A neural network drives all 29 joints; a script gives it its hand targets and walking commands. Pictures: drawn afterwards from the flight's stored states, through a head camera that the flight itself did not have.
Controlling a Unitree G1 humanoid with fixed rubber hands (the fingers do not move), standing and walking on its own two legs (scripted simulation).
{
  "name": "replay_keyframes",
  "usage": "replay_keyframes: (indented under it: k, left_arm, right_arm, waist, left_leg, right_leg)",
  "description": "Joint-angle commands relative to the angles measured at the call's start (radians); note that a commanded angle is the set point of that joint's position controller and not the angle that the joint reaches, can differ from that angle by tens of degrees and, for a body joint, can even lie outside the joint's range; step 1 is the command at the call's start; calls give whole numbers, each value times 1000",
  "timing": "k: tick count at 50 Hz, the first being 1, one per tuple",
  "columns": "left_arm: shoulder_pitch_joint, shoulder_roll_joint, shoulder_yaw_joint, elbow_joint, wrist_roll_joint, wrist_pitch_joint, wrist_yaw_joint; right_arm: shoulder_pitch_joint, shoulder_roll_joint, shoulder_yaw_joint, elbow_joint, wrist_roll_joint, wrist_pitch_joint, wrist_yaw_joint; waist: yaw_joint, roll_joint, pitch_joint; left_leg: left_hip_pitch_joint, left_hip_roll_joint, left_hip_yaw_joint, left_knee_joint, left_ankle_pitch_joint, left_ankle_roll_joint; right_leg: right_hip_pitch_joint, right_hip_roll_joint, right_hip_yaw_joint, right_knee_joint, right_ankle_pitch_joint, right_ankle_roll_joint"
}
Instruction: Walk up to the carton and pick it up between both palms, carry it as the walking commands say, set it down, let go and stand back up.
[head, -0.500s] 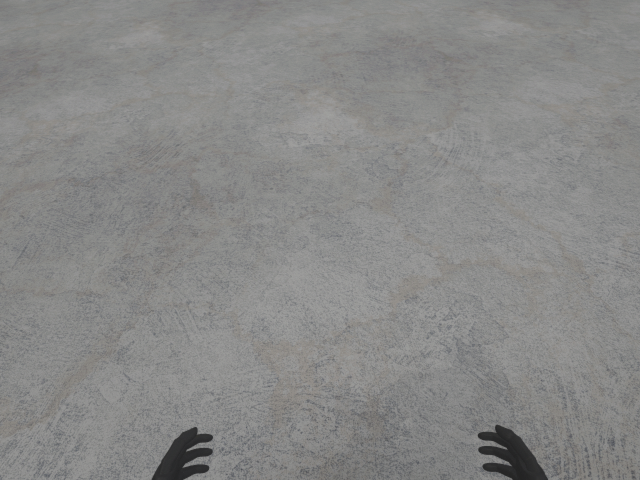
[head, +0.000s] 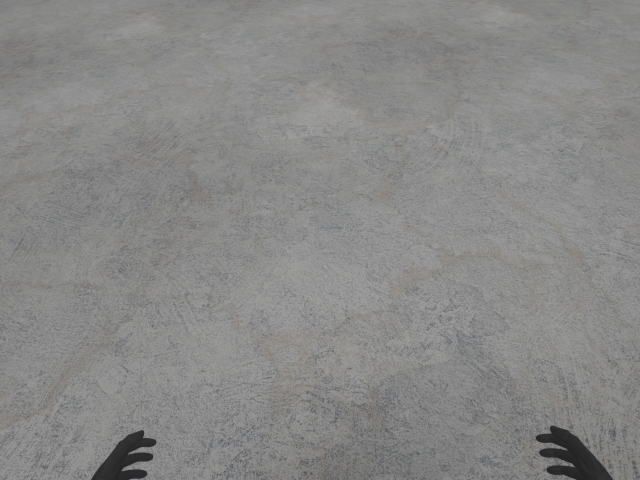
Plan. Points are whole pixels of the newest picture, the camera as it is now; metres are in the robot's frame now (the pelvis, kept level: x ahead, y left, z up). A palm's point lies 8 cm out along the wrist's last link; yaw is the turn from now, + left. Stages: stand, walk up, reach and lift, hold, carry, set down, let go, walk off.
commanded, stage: stand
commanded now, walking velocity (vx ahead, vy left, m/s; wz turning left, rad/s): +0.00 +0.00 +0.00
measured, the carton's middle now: out of the picture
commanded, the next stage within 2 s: none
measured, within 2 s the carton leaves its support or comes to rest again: neither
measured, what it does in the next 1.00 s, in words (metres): stands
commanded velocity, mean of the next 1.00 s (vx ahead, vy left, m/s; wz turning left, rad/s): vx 0.00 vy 0.00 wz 0.00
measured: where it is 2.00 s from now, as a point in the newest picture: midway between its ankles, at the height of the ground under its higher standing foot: outside the picture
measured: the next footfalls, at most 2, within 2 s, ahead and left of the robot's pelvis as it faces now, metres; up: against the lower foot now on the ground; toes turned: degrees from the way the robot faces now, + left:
none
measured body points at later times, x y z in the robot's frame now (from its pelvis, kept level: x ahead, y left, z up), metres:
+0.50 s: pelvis +0.00 +0.00 +0.02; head +0.01 +0.00 +0.47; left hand +0.14 +0.31 -0.08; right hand +0.14 -0.31 -0.08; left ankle +0.01 +0.12 -0.72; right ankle +0.01 -0.12 -0.72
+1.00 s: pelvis +0.00 +0.00 +0.03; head +0.00 +0.00 +0.48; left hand +0.11 +0.32 -0.08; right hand +0.11 -0.31 -0.08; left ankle +0.01 +0.12 -0.72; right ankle +0.01 -0.12 -0.72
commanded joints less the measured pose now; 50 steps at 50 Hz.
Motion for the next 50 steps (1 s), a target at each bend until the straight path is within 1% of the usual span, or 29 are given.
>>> replay_keyframes:
  k: [1,27,34,50]
  left_arm:
    - [-43,166,38,-47,-3,-13,4]
    - [-101,173,4,160,-14,1,1]
    - [-110,175,-1,210,-14,4,2]
    - [-114,182,-4,271,-15,11,5]
  right_arm:
    - [-41,-165,-38,-48,3,-14,-5]
    - [-95,-170,-8,153,14,2,-1]
    - [-105,-171,-5,203,13,5,-2]
    - [-112,-178,-3,268,14,11,-4]
  waist:
    - [0,2,-69]
    - [1,2,-48]
    - [0,1,-43]
    - [0,2,-33]
  left_leg:
    - [29,75,-96,-140,178,68]
    - [161,96,-93,-331,257,42]
    - [185,103,-92,-375,262,34]
    - [202,111,-94,-422,247,27]
  right_leg:
    - [30,-73,95,-137,181,-72]
    - [150,-96,95,-329,261,-46]
    - [175,-104,96,-374,267,-39]
    - [190,-111,97,-420,249,-32]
